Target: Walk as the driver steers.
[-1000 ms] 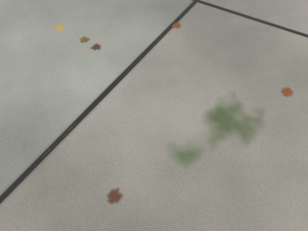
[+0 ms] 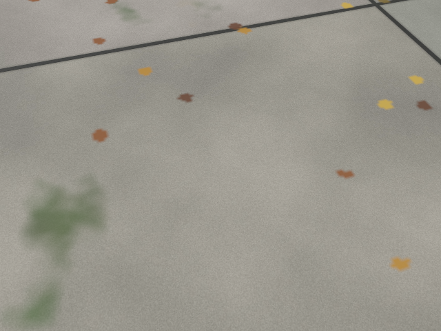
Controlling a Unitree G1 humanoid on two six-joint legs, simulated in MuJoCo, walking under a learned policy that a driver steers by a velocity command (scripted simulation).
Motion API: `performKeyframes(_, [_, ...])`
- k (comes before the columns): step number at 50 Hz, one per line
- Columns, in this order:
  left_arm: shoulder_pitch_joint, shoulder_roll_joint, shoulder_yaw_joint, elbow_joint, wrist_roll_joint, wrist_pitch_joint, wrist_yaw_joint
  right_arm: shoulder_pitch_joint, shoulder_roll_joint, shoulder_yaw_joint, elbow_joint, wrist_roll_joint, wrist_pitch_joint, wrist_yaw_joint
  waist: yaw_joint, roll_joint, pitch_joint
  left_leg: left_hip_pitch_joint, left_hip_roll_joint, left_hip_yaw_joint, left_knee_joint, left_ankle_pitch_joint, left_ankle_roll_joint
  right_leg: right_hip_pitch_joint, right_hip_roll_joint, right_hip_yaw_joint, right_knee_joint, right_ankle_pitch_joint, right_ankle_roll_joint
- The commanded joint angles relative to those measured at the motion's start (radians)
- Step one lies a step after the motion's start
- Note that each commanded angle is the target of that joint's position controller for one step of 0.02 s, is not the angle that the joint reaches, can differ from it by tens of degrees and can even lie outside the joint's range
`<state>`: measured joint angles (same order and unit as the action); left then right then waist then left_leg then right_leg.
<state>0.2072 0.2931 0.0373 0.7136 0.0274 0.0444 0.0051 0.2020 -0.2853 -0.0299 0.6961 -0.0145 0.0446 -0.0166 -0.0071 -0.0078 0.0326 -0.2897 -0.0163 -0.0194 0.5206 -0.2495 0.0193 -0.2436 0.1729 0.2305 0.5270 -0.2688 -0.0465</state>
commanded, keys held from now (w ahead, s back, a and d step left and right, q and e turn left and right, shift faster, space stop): q+shift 0.40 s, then w+q+shift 0.20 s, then w+e+shift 0.40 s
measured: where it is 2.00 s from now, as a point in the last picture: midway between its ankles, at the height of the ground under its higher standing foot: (152, 169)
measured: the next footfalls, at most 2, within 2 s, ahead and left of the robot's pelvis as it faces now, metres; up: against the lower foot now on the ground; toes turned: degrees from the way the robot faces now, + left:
right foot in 0.38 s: +0.08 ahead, -0.10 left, +0.00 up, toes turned +26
left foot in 0.90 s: +0.21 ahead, +0.28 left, +0.00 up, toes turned +28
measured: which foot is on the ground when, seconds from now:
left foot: down 0.00-0.38, up 0.40-0.88, down 0.90-1.00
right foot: down 0.00-0.00, up 0.02-0.36, down 0.38-0.92, up 0.94-1.00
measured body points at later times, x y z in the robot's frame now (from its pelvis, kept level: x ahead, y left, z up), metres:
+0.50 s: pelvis +0.02 -0.03 +0.01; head +0.06 -0.03 +0.46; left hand +0.03 +0.29 -0.08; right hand +0.24 -0.26 -0.10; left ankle -0.02 +0.09 -0.67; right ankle +0.04 -0.12 -0.73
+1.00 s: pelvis +0.20 +0.16 +0.00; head +0.23 +0.17 +0.44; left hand +0.04 +0.37 -0.14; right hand +0.48 +0.03 -0.09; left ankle +0.17 +0.26 -0.73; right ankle +0.12 -0.05 -0.64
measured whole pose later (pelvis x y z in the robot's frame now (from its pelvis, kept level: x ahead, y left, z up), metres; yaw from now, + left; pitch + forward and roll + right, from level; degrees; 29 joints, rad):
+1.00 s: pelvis +0.20 +0.16 +0.00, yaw +23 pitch +3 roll +0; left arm 0.49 0.26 0.04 0.92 0.00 -0.06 -0.03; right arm 0.11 -0.25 -0.02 0.68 -0.06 -0.06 0.02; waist 0.08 -0.01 0.01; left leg -0.36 0.03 0.08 0.60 -0.28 0.00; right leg -0.30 -0.04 0.06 1.12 -0.34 -0.11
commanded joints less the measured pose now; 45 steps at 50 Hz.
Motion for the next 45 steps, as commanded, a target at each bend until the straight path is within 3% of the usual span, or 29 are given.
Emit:
performKeyframes(1, [0.086,0.117,0.019,-0.033,0.002,-0.011,0.020,-0.051,-0.214,-0.034,-0.070,-0.006,-0.025,0.008,0.062,0.200,-0.042,0.128,0.314,-0.436,-0.246,0.222,0.161,-0.104,-0.065,-0.080,0.037,-0.135,0.015])
performKeyframes(2, [0.041,0.155,0.026,-0.029,0.006,-0.010,0.026,-0.012,-0.207,-0.043,-0.052,0.003,-0.022,0.023,0.030,0.202,-0.012,0.082,0.306,-0.493,-0.260,0.204,0.199,-0.084,-0.080,-0.118,0.067,-0.165,0.023])
performKeyframes(3, [-0.001,0.159,0.030,-0.036,0.001,-0.015,0.025,0.019,-0.211,-0.050,-0.039,0.006,-0.021,0.032,0.009,0.209,0.011,0.087,0.273,-0.484,-0.257,0.183,0.194,-0.116,-0.068,-0.138,0.125,-0.180,0.027])
performKeyframes(4, [-0.028,0.151,0.030,-0.040,-0.004,-0.018,0.020,0.042,-0.213,-0.058,-0.032,0.005,-0.019,0.035,-0.006,0.194,0.005,0.115,0.246,-0.479,-0.251,0.163,0.187,-0.160,-0.060,-0.142,0.212,-0.206,0.038])
performKeyframes(6, [-0.025,0.121,0.024,-0.046,-0.004,-0.017,0.008,0.044,-0.213,-0.072,-0.028,0.013,-0.016,0.030,0.009,0.160,-0.012,0.140,0.198,-0.447,-0.228,0.202,0.173,-0.215,-0.075,-0.132,0.326,-0.201,0.060])
performKeyframes(8, [-0.033,0.094,0.016,-0.049,-0.006,-0.018,0.010,0.029,-0.200,-0.083,-0.038,0.015,-0.009,0.032,0.010,0.132,-0.046,0.153,0.153,-0.421,-0.207,0.222,0.164,-0.228,-0.077,-0.142,0.347,-0.179,0.078])
performKeyframes(13, [-0.089,0.079,0.004,-0.078,-0.018,-0.030,0.020,0.063,-0.198,-0.108,-0.039,0.008,0.007,0.036,-0.029,0.159,-0.097,0.183,0.124,-0.500,-0.191,0.171,0.169,-0.214,-0.071,-0.138,0.221,-0.165,0.081])
performKeyframes(16, [-0.046,0.094,0.004,-0.070,-0.023,-0.045,0.029,0.026,-0.208,-0.118,-0.051,0.003,0.012,0.040,-0.012,0.176,-0.114,0.124,0.104,-0.548,-0.178,0.172,0.137,-0.095,-0.052,-0.135,0.084,-0.139,0.057])
performKeyframes(18, [0.036,0.101,0.008,-0.049,-0.021,-0.056,0.043,-0.038,-0.200,-0.116,-0.066,0.010,0.013,0.041,0.043,0.172,-0.106,-0.002,0.049,-0.534,-0.151,0.073,0.069,0.087,-0.057,-0.139,-0.140,-0.034,0.038])
performKeyframes(19, [0.065,0.156,0.021,-0.042,-0.014,-0.062,0.054,-0.034,-0.165,-0.106,-0.075,0.016,0.008,0.037,0.045,0.099,-0.105,-0.117,-0.019,-0.475,-0.092,-0.096,0.008,0.206,-0.168,-0.050,-0.275,-0.038,0.010])
performKeyframes(20, [0.028,0.264,0.041,-0.067,-0.003,-0.056,0.060,0.036,-0.081,-0.087,-0.089,0.021,0.001,0.035,0.001,-0.159,-0.127,-0.258,-0.156,-0.260,0.161,-0.295,-0.046,0.286,-0.463,0.259,-0.368,-0.194,-0.077])
performKeyframes(21, [-0.043,0.279,0.045,-0.085,0.020,-0.050,0.050,0.048,-0.162,-0.101,-0.068,-0.010,0.001,0.024,0.005,-0.166,-0.080,-0.343,-0.145,-0.128,0.361,-0.292,-0.045,0.166,-0.560,0.358,-0.404,-0.328,-0.143])
performKeyframes(22, [-0.035,0.213,0.029,-0.081,0.024,-0.052,0.041,0.005,-0.215,-0.113,-0.072,-0.022,0.003,0.031,0.003,-0.125,-0.054,-0.345,-0.052,-0.119,0.459,-0.210,-0.032,0.129,-0.535,0.305,-0.390,-0.395,-0.148])
performKeyframes(23, [-0.052,0.170,0.016,-0.079,0.014,-0.057,0.037,0.004,-0.209,-0.113,-0.062,-0.023,0.005,0.048,-0.003,-0.120,-0.020,-0.377,-0.040,-0.106,0.521,-0.144,-0.025,0.124,-0.469,0.220,-0.397,-0.417,-0.119])
performKeyframes(24, [-0.054,0.163,0.013,-0.079,0.008,-0.063,0.035,0.015,-0.191,-0.107,-0.053,-0.022,0.009,0.065,-0.005,-0.143,-0.006,-0.415,-0.027,-0.087,0.581,-0.100,-0.026,0.151,-0.424,0.147,-0.408,-0.408,-0.090])
performKeyframes(26, [0.001,0.166,0.015,-0.069,0.003,-0.080,0.035,0.013,-0.170,-0.095,-0.047,-0.019,0.009,0.094,0.018,-0.135,0.003,-0.491,0.005,-0.049,0.661,-0.050,-0.032,0.222,-0.403,0.059,-0.414,-0.356,-0.068])
performKeyframes(28, [0.084,0.171,0.022,-0.042,0.001,-0.099,0.024,-0.046,-0.150,-0.084,-0.066,-0.018,0.005,0.106,0.053,-0.106,0.016,-0.564,0.028,-0.036,0.690,-0.003,-0.035,0.283,-0.409,0.007,-0.411,-0.305,-0.054])
performKeyframes(31, [0.178,0.158,0.025,-0.007,0.004,-0.125,0.010,-0.105,-0.130,-0.074,-0.080,-0.022,-0.003,0.114,0.090,-0.093,0.036,-0.602,0.036,-0.062,0.671,0.061,-0.037,0.298,-0.417,-0.031,-0.420,-0.287,-0.054])
performKeyframes(33, [0.222,0.144,0.022,0.028,0.007,-0.143,-0.001,-0.114,-0.107,-0.066,-0.073,-0.026,-0.014,0.106,0.087,-0.082,0.071,-0.606,0.003,-0.125,0.595,0.092,-0.030,0.277,-0.426,-0.014,-0.445,-0.304,-0.082])
performKeyframes(35, [0.243,0.148,0.025,0.055,0.000,-0.151,-0.004,-0.155,-0.111,-0.063,-0.081,-0.030,-0.027,0.101,0.082,-0.078,0.104,-0.631,-0.010,-0.140,0.499,0.096,-0.031,0.291,-0.438,-0.017,-0.464,-0.276,-0.116])
performKeyframes(36, [0.250,0.147,0.024,0.067,-0.005,-0.151,-0.006,-0.184,-0.111,-0.058,-0.088,-0.033,-0.033,0.101,0.081,-0.080,0.111,-0.625,0.000,-0.117,0.436,0.099,-0.033,0.294,-0.437,-0.027,-0.471,-0.244,-0.128])
performKeyframes(38, [0.252,0.124,0.016,0.088,-0.013,-0.149,-0.012,-0.261,-0.099,-0.040,-0.110,-0.037,-0.047,0.109,0.082,-0.101,0.117,-0.538,0.066,0.029,0.288,0.115,-0.037,0.252,-0.411,-0.051,-0.487,-0.153,-0.144])
performKeyframes(40, [0.290,0.130,0.018,0.114,-0.003,-0.149,-0.011,-0.344,-0.071,-0.020,-0.140,-0.021,-0.064,0.113,0.110,-0.113,0.130,-0.406,0.065,0.066,0.174,0.081,-0.025,0.197,-0.416,-0.055,-0.488,-0.018,-0.153])
performKeyframes(42, [0.290,0.178,0.032,0.142,-0.002,-0.141,-0.010,-0.312,-0.075,-0.016,-0.144,-0.016,-0.075,0.103,0.075,-0.136,0.116,-0.256,0.028,0.089,0.092,-0.020,0.002,0.180,-0.433,-0.063,-0.433,0.210,-0.158])
performKeyframes(43, [0.271,0.195,0.037,0.150,-0.008,-0.138,-0.011,-0.227,-0.092,-0.022,-0.124,-0.016,-0.082,0.089,0.023,-0.141,0.078,-0.114,-0.006,0.098,0.058,-0.046,0.018,0.151,-0.433,-0.077,-0.354,0.414,-0.152])
performKeyframes(44, [0.239,0.199,0.038,0.154,-0.018,-0.139,-0.014,-0.046,-0.118,-0.037,-0.069,-0.016,-0.092,0.068,-0.079,-0.102,-0.013,0.140,-0.036,0.096,0.008,0.008,0.034,0.085,-0.399,-0.136,-0.152,0.646,-0.135])
performKeyframes(45, [0.208,0.190,0.035,0.141,-0.026,-0.149,-0.019,0.179,-0.177,-0.063,0.002,-0.031,-0.103,0.041,-0.185,-0.045,-0.166,0.487,0.019,0.036,0.024,-0.005,0.049,-0.101,-0.324,-0.189,0.133,0.594,-0.112])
